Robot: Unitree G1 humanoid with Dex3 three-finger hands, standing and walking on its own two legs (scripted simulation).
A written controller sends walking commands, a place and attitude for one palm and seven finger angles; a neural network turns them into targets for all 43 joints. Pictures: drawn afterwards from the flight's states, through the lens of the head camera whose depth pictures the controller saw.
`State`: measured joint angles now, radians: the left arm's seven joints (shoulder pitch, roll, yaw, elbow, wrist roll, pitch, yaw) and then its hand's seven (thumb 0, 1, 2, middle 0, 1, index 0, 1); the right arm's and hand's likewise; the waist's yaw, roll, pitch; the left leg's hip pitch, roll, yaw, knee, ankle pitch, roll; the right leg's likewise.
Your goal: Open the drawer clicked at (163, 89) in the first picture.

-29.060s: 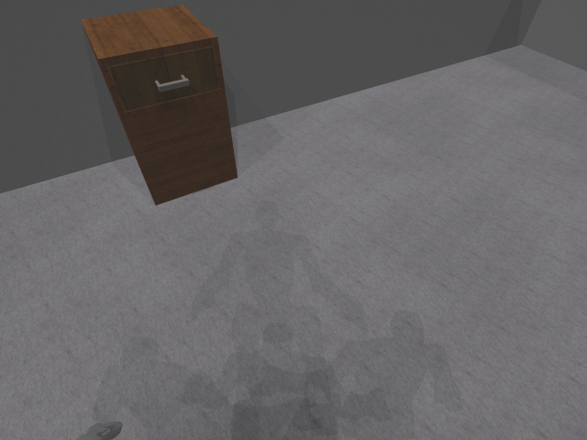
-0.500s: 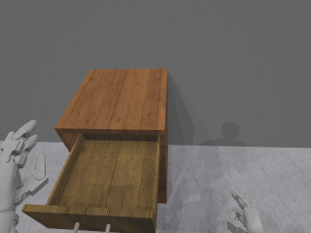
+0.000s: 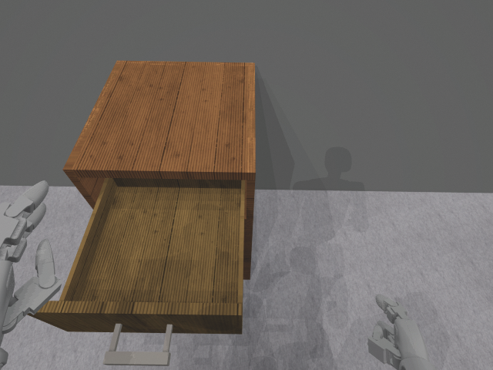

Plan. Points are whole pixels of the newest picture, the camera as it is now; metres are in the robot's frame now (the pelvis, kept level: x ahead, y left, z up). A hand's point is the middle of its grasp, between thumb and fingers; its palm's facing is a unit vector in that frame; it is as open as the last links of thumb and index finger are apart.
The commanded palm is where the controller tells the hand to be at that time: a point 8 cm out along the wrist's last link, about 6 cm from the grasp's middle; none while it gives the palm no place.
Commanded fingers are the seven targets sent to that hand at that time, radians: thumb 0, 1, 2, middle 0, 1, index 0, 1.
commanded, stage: step back with the hand held close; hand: left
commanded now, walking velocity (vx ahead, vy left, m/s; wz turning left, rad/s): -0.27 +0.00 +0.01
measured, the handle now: (140, 344) +0.18 +0.22 -0.18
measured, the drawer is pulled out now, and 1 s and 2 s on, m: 0.30 0.30 0.30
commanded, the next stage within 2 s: stop stepping back and stand still in 0.96 s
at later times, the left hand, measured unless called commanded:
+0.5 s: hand out of the picture +0.12 +0.25 +0.15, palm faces +0.40 -0.80 -0.46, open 7.4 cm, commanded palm +0.06 +0.30 +0.17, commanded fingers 0.00 0.90 0.90 -0.20 -0.30 -0.20 -0.30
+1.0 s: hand out of the picture +0.06 +0.18 +0.16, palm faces +0.15 -0.80 -0.58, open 7.4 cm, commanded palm -0.02 +0.25 +0.17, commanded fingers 0.00 0.90 0.90 -0.20 -0.30 -0.20 -0.30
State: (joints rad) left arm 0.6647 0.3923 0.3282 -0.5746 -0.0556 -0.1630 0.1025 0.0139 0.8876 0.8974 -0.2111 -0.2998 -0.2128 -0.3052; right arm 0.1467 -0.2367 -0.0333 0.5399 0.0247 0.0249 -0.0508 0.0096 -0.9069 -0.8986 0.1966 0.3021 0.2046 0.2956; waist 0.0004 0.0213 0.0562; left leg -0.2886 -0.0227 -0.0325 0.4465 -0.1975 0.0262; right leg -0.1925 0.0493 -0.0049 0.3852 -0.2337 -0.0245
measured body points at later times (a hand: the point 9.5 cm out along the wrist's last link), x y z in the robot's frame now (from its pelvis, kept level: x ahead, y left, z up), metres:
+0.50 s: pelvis -0.06 +0.01 -0.02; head -0.02 +0.03 +0.43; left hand +0.09 +0.29 +0.18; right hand +0.13 -0.21 -0.10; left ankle +0.01 +0.10 -0.74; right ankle -0.02 -0.10 -0.74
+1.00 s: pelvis -0.16 -0.02 -0.01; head -0.08 -0.02 +0.43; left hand +0.04 +0.23 +0.19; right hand +0.04 -0.24 -0.10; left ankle -0.03 +0.12 -0.74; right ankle -0.23 -0.13 -0.74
